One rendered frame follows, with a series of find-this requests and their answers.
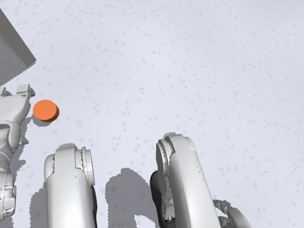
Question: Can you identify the left robot hand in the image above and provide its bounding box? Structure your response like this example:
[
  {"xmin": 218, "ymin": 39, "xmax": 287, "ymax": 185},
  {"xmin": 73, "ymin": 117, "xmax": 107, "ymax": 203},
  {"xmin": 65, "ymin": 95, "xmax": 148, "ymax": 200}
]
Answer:
[{"xmin": 0, "ymin": 84, "xmax": 36, "ymax": 145}]

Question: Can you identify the left robot arm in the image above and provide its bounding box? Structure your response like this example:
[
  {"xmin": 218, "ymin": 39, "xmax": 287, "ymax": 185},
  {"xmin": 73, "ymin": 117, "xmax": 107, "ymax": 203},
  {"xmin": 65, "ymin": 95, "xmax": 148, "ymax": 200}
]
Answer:
[{"xmin": 0, "ymin": 121, "xmax": 21, "ymax": 221}]

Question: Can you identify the right robot hand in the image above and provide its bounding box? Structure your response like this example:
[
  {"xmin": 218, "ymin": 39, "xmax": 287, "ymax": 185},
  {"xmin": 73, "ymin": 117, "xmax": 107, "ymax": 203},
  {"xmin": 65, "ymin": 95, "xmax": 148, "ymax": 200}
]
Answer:
[{"xmin": 213, "ymin": 199, "xmax": 252, "ymax": 228}]

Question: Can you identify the tin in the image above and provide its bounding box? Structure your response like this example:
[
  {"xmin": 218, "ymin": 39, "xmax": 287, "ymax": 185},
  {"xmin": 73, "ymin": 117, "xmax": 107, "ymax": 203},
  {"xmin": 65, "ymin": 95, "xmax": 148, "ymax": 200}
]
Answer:
[{"xmin": 33, "ymin": 100, "xmax": 59, "ymax": 123}]

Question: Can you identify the right robot foot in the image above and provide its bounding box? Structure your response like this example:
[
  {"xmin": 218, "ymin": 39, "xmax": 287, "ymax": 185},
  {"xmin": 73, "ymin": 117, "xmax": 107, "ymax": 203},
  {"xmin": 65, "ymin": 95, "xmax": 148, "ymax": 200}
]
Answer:
[{"xmin": 150, "ymin": 171, "xmax": 176, "ymax": 228}]

